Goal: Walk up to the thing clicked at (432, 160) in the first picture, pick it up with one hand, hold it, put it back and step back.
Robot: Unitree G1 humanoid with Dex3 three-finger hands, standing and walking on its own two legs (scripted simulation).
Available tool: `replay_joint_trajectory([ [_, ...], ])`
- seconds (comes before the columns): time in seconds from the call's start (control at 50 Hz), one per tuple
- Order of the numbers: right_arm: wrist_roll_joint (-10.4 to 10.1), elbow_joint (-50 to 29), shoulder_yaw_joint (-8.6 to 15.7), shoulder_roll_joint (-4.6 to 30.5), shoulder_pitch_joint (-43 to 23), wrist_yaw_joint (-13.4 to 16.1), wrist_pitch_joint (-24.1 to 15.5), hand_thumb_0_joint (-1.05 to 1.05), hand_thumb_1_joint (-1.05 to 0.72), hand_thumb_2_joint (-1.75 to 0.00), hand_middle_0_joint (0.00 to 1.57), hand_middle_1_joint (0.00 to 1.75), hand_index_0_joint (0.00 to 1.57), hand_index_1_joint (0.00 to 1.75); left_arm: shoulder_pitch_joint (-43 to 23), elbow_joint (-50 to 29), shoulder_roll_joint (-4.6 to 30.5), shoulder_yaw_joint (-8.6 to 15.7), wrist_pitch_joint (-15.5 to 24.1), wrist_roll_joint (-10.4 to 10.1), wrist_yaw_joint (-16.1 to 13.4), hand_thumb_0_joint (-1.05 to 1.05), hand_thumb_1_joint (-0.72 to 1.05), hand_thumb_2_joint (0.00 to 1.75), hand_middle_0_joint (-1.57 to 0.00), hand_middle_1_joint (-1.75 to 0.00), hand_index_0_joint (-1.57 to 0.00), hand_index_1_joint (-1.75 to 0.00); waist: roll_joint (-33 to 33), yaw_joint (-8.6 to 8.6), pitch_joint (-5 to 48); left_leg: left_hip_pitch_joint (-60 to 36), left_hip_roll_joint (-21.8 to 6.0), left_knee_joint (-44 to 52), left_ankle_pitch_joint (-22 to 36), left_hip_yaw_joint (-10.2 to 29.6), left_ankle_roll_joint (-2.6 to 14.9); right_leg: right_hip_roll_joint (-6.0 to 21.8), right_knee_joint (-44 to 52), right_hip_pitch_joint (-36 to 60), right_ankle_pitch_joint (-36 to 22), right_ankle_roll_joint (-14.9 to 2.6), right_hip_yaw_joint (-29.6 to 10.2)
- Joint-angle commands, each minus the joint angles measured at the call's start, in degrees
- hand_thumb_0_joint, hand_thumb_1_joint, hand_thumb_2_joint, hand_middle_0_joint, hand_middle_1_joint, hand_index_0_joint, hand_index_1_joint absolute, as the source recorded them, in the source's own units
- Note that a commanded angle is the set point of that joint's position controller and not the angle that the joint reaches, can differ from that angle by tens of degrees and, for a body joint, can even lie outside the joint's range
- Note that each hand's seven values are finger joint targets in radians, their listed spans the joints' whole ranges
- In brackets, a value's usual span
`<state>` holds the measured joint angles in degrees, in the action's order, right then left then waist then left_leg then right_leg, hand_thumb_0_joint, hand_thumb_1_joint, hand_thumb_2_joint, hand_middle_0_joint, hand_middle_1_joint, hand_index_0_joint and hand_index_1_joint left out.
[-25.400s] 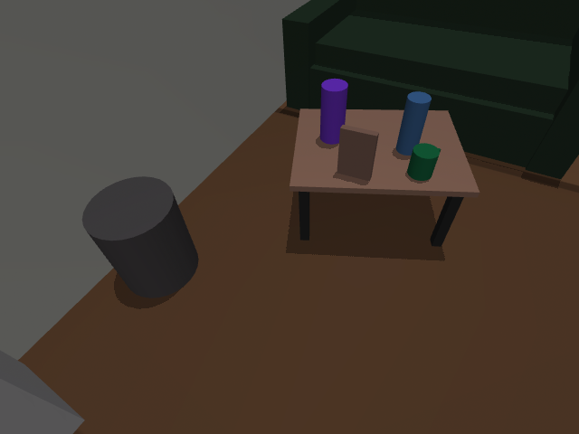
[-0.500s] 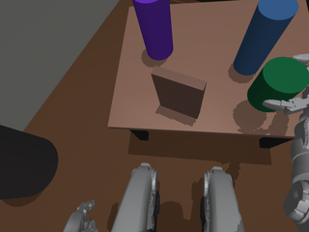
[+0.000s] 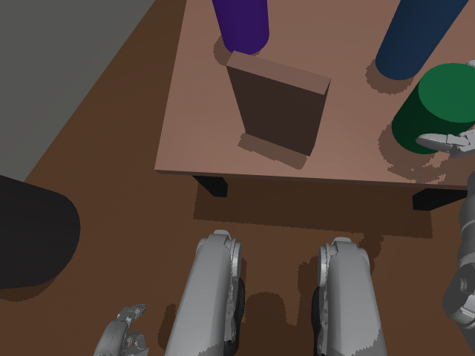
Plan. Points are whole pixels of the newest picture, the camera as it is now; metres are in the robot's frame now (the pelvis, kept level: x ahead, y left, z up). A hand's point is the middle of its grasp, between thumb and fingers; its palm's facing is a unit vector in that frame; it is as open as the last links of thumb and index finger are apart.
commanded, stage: lower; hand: right
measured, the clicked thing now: (446, 106) +0.49 -0.26 -0.02
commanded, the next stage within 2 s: loosen in 0.54 s
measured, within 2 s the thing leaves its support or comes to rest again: rests again in 0.32 s
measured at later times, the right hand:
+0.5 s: hand (455, 114) +0.49 -0.28 -0.04, palm faces +0.32 +0.95 -0.03, open 12.0 cm
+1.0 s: hand (460, 109) +0.49 -0.28 -0.03, palm faces +0.33 +0.94 -0.01, open 13.4 cm
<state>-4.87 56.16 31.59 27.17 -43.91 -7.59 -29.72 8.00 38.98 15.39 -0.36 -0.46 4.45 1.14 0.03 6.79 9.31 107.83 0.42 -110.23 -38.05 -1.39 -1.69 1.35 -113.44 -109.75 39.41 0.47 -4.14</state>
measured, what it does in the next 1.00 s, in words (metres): stands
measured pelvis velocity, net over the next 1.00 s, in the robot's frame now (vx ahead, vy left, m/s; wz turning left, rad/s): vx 0.00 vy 0.00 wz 0.00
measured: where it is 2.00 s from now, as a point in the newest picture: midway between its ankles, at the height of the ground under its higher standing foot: (275, 336)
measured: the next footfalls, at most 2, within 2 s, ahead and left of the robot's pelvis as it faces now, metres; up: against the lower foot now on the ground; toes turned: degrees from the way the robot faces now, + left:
none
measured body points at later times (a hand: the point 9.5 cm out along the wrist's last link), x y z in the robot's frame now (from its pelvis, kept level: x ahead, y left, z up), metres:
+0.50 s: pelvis +0.00 +0.00 -0.03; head +0.21 -0.04 +0.36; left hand +0.09 +0.29 -0.15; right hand +0.47 -0.33 -0.03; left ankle +0.08 +0.13 -0.43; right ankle +0.07 -0.12 -0.43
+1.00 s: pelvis +0.00 +0.00 -0.04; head +0.21 -0.04 +0.36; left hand +0.09 +0.29 -0.16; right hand +0.47 -0.33 -0.03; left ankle +0.08 +0.13 -0.43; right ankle +0.07 -0.12 -0.43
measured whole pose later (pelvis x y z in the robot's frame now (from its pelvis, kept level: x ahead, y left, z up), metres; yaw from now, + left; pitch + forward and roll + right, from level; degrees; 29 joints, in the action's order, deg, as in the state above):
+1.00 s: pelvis +0.00 +0.00 -0.04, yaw +0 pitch +36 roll +4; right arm -5.4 55.2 32.6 29.5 -46.9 -8.3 -26.4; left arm 8.8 39.2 17.1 0.1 -1.6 3.8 0.6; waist -0.2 6.8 8.6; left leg 114.0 0.4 -116.8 -38.8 -1.5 -1.4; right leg 1.0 -119.7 -115.8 40.0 1.0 -4.6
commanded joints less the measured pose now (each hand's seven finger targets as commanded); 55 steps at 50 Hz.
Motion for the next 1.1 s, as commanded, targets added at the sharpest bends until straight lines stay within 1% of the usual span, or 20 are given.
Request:
replay_joint_trajectory([
  [0.0, -2.04, -13.97, 3.00, 17.82, -22.55, -0.31, -4.71, 0.00, 0.22, -1.18, 1.10, 1.31, 1.17, 1.31, 9.58, -2.75, 12.73, 4.72, 0.81, -0.23, -1.14, 0.00, 0.89, 0.89, -0.20, -0.30, -0.20, -0.30, 8.48, -0.61, 39.34, -20.06, 0.62, 11.07, 10.76, -1.39, 3.81, -0.38, 13.35, 24.45, -10.43, -1.59, 1.24],
  [0.12, -1.68, -12.21, 2.14, 18.02, -22.89, -1.25, -3.99, 0.00, 0.24, -1.16, 1.09, 1.30, 1.16, 1.30, 9.01, -2.86, 12.20, 3.43, 0.87, -0.24, -1.12, 0.00, 0.89, 0.89, -0.20, -0.30, -0.20, -0.30, 11.62, -0.54, 38.95, -17.04, 0.48, 8.91, 11.07, -1.60, 4.01, -0.29, 11.90, 24.80, -11.76, -1.24, 1.27],
  [0.2, -1.85, -14.95, 3.15, 19.35, -23.52, -1.09, -3.99, 0.00, 0.22, -1.15, 1.10, 1.29, 1.16, 1.29, 9.07, -3.37, 12.34, 3.46, 0.80, -0.24, -1.13, 0.00, 0.89, 0.89, -0.20, -0.30, -0.20, -0.30, 11.00, -1.30, 41.94, -18.06, 0.63, 8.15, 12.29, -1.63, 3.97, -0.19, 10.79, 25.15, -13.26, -1.39, 1.26],
  [0.22, -1.99, -17.67, 3.11, 20.81, -26.82, -0.96, -4.26, 0.00, 0.21, -1.15, 1.09, 1.29, 1.15, 1.29, 9.92, -2.49, 13.91, 4.85, 0.56, -0.14, -1.35, 0.00, 0.89, 0.89, -0.20, -0.30, -0.20, -0.30, 12.51, -0.99, 42.03, -18.05, 0.48, 8.21, 11.46, -1.23, 4.12, -0.23, 10.89, 24.29, -11.86, -1.34, 1.47],
  [0.28, -1.95, -12.76, 3.37, 19.40, -23.43, -0.65, -3.47, 0.00, 0.22, -1.12, 1.09, 1.27, 1.15, 1.27, 9.63, -2.23, 12.91, 3.92, 0.64, -0.21, -1.33, 0.00, 0.89, 0.89, -0.20, -0.30, -0.20, -0.30, 9.63, -0.76, 39.81, -17.83, 0.62, 8.27, 11.48, -1.42, 3.73, -0.13, 9.97, 22.14, -11.28, -1.61, 1.52],
  [0.3, -2.13, -17.19, 3.79, 20.91, -25.89, -0.47, -3.89, 0.00, 0.22, -1.13, 1.08, 1.27, 1.14, 1.27, 9.91, -2.07, 13.61, 4.77, 0.54, -0.20, -1.43, 0.00, 0.89, 0.89, -0.20, -0.30, -0.20, -0.30, 11.24, -1.04, 40.26, -17.39, 0.60, 7.96, 10.35, -1.29, 4.01, -0.19, 10.30, 21.69, -10.11, -1.52, 1.58],
  [0.36, -1.57, -13.53, 2.14, 18.09, -23.15, -0.68, -3.19, 0.00, 0.24, -1.11, 1.09, 1.26, 1.15, 1.26, 10.15, -1.96, 13.46, 4.42, 0.40, -0.12, -1.37, 0.00, 0.89, 0.89, -0.20, -0.30, -0.20, -0.30, 11.22, -0.50, 38.43, -15.11, 0.69, 7.53, 10.15, -1.92, 4.07, -0.11, 10.75, 23.02, -10.51, -1.25, 1.21],
  [0.5, -2.23, -14.54, 3.91, 19.57, -23.05, -0.97, -2.87, 0.00, 0.23, -1.09, 1.09, 1.25, 1.15, 1.25, 10.37, -2.06, 13.64, 4.25, 0.16, -0.07, -1.35, 0.00, 0.89, 0.90, -0.20, -0.30, -0.19, -0.30, 10.69, -0.53, 41.69, -16.68, 0.50, 5.72, 14.52, -1.87, 3.84, -0.10, 8.15, 23.75, -15.86, -1.26, 1.21],
  [0.6, -2.03, -12.98, 2.08, 17.24, -23.16, -1.15, -2.70, 0.00, 0.27, -1.03, 1.09, 1.20, 1.14, 1.20, 10.30, -1.45, 13.78, 4.67, -0.03, -0.17, -1.29, 0.00, 0.89, 0.90, -0.20, -0.29, -0.19, -0.30, 10.58, 0.25, 37.39, -14.01, 0.50, 5.44, 11.88, -2.09, 4.04, -0.15, 8.52, 21.07, -12.56, -1.30, 1.12],
  [0.64, -1.78, -15.62, 3.89, 21.06, -25.58, -0.82, -3.27, 0.00, 0.34, -0.99, 1.08, 1.17, 1.14, 1.17, 10.26, -1.75, 14.15, 4.82, -0.11, -0.27, -1.33, 0.00, 0.89, 0.88, -0.20, -0.30, -0.21, -0.29, 10.99, -0.48, 38.20, -14.26, 0.44, 5.62, 10.59, -1.83, 4.01, -0.18, 8.44, 19.97, -10.66, -1.47, 1.27],
  [0.72, -1.84, -14.44, 1.94, 17.48, -24.43, -1.10, -2.30, 0.00, 0.48, -0.67, 0.94, 0.86, 0.98, 0.86, 10.69, -1.74, 14.38, 5.20, -0.24, -0.19, -1.31, 0.00, 0.93, 0.86, -0.19, -0.30, -0.21, -0.28, 11.34, 0.24, 39.56, -14.21, 0.43, 5.39, 11.15, -2.19, 4.05, -0.14, 8.56, 22.44, -11.61, -1.27, 1.20],
  [0.76, -1.59, -15.14, 3.78, 20.64, -24.51, -0.63, -1.85, 0.00, 0.51, -0.51, 0.91, 0.75, 0.94, 0.75, 10.99, -2.22, 14.52, 5.21, -0.41, -0.40, -1.47, 0.00, 0.93, 0.86, -0.19, -0.30, -0.22, -0.28, 10.10, -0.71, 41.29, -16.09, 0.53, 6.01, 11.36, -1.93, 3.89, -0.13, 8.31, 21.99, -11.58, -1.45, 1.49],
  [0.82, -1.89, -13.18, 1.35, 16.48, -22.98, -1.08, -1.11, 0.00, 0.50, -0.40, 0.68, 0.59, 0.70, 0.59, 10.56, -1.95, 14.06, 4.93, -0.43, -0.42, -1.47, 0.00, 0.91, 0.88, -0.19, -0.30, -0.20, -0.29, 10.38, 0.15, 39.62, -14.87, 0.45, 5.67, 11.73, -2.18, 3.96, -0.09, 8.40, 21.97, -12.30, -1.27, 1.26],
  [0.84, -1.97, -14.93, 1.59, 17.41, -24.50, -1.02, -1.21, 0.00, 0.50, -0.34, 0.64, 0.53, 0.66, 0.53, 10.61, -1.91, 14.32, 5.27, -0.36, -0.46, -1.55, 0.00, 0.91, 0.88, -0.19, -0.30, -0.20, -0.29, 10.59, 0.01, 40.16, -14.94, 0.47, 5.73, 12.06, -1.97, 3.95, -0.06, 7.96, 21.86, -12.41, -1.39, 1.25],
  [0.86, -1.79, -17.15, 3.59, 20.47, -25.96, -0.62, -1.42, 0.00, 0.50, -0.32, 0.61, 0.50, 0.63, 0.50, 11.03, -1.98, 14.34, 5.22, -0.44, -0.57, -1.62, 0.00, 0.91, 0.88, -0.19, -0.30, -0.20, -0.29, 10.76, -0.48, 41.47, -15.52, 0.38, 5.44, 12.69, -1.95, 3.99, -0.09, 7.90, 22.50, -13.46, -1.29, 1.29],
  [0.9, -1.52, -11.83, 1.03, 16.11, -21.44, -1.09, -0.53, 0.00, 0.52, -0.26, 0.54, 0.43, 0.55, 0.43, 10.49, -1.71, 13.84, 4.78, -0.49, -0.42, -1.43, 0.00, 0.90, 0.88, -0.19, -0.30, -0.20, -0.29, 10.53, 0.13, 38.35, -13.25, 0.46, 5.13, 12.41, -2.43, 4.09, -0.02, 8.04, 22.93, -14.00, -1.11, 1.09],
  [0.94, -1.56, -15.13, 2.72, 18.98, -24.07, -0.58, -0.82, 0.00, 0.54, -0.21, 0.47, 0.36, 0.48, 0.36, 10.91, -1.98, 14.27, 5.17, -0.64, -0.64, -1.55, 0.00, 0.90, 0.88, -0.20, -0.30, -0.20, -0.29, 10.78, -0.37, 38.55, -14.03, 0.40, 5.70, 11.80, -2.12, 4.15, -0.06, 8.48, 22.09, -12.60, -1.24, 1.23],
  [0.98, -1.96, -10.33, 1.19, 15.38, -21.09, -1.01, -0.24, 0.00, 0.56, -0.21, 0.44, 0.35, 0.45, 0.35, 10.20, -1.95, 13.75, 4.69, -0.61, -0.63, -1.34, 0.00, 0.89, 0.89, -0.20, -0.30, -0.20, -0.30, 9.12, 0.34, 35.00, -12.23, 0.57, 5.60, 10.41, -2.48, 4.12, -0.13, 8.70, 19.62, -11.01, -1.34, 0.91],
  [1.04, -1.49, -13.35, 3.38, 19.69, -22.47, -0.84, -0.57, 0.00, 0.55, -0.19, 0.35, 0.30, 0.36, 0.30, 11.11, -2.47, 13.96, 5.03, -0.78, -0.61, -1.35, 0.00, 0.90, 0.89, -0.20, -0.30, -0.20, -0.30, 8.18, -0.19, 37.59, -16.04, 0.49, 6.23, 12.08, -1.80, 3.80, -0.18, 7.81, 18.55, -11.82, -1.80, 1.66],
  [1.08, -1.61, -13.13, 2.19, 18.22, -22.76, -0.98, -0.41, 0.00, 0.51, -0.19, 0.28, 0.26, 0.29, 0.26, 10.50, -2.91, 13.86, 5.13, -0.80, -0.52, -1.34, 0.00, 0.90, 0.89, -0.20, -0.30, -0.20, -0.30, 7.93, -0.16, 37.55, -16.70, 0.52, 6.79, 11.01, -1.54, 3.74, -0.16, 7.80, 17.70, -10.31, -1.93, 2.01],
])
